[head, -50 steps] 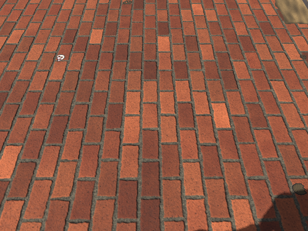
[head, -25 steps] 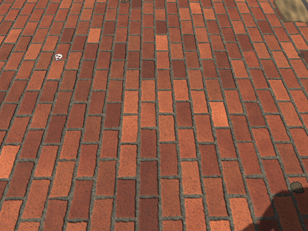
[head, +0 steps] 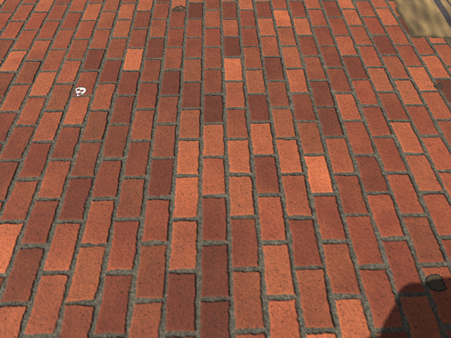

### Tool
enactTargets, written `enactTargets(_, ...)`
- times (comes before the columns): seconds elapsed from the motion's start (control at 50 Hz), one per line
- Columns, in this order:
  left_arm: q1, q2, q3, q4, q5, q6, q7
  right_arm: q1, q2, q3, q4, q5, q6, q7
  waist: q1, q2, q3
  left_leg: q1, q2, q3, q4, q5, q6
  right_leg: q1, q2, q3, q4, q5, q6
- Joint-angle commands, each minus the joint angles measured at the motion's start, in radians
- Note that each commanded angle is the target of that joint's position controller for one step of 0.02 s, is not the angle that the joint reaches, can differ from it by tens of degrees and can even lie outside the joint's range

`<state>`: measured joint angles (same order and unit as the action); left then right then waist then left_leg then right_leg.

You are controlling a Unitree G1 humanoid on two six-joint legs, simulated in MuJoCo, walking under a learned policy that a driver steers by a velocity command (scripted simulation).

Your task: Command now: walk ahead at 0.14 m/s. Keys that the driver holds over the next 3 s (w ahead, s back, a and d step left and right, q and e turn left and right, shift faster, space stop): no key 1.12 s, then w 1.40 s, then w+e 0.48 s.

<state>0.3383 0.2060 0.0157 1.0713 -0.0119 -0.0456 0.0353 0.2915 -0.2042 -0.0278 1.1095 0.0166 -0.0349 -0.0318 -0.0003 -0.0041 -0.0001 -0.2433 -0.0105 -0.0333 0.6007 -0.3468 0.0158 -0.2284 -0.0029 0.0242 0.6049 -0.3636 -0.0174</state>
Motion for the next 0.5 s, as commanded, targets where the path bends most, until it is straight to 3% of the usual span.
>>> enactTargets(0.02,0.029,0.062,0.005,-0.037,0.004,-0.021,-0.005,-0.002,-0.097,-0.010,-0.040,-0.005,-0.019,0.004,0.008,0.037,0.098,-0.045,0.021,-0.051,-0.122,0.078,0.079,-0.071,0.033,-0.026,-0.069,0.108,-0.043)
enactTargets(0.08,0.063,0.092,0.009,-0.026,0.000,-0.016,-0.011,0.018,-0.084,-0.003,-0.034,-0.005,-0.021,0.005,0.009,-0.033,0.012,0.001,-0.015,0.022,0.016,0.426,0.027,0.028,0.003,0.005,-0.025,0.491,-0.035)
enactTargets(0.16,0.060,0.082,0.002,-0.024,0.001,0.004,-0.014,0.028,-0.075,0.006,-0.026,-0.003,0.003,0.008,0.005,-0.024,-0.051,0.055,0.006,0.004,0.020,0.539,0.003,0.092,-0.038,0.033,-0.016,0.770,-0.039)
enactTargets(0.28,0.023,0.084,0.005,-0.019,0.000,0.020,-0.015,0.005,-0.085,0.004,-0.019,-0.003,0.039,-0.006,0.000,0.003,-0.019,0.145,0.026,-0.008,-0.053,0.624,0.001,0.079,-0.021,0.010,-0.077,0.666,-0.004)
enactTargets(0.5,-0.022,0.076,0.017,-0.001,0.007,0.039,0.001,-0.042,-0.086,-0.009,-0.011,-0.008,0.046,-0.016,0.002,0.003,0.030,0.125,0.025,0.004,-0.143,0.439,-0.011,0.088,-0.013,-0.003,-0.164,0.454,0.008)
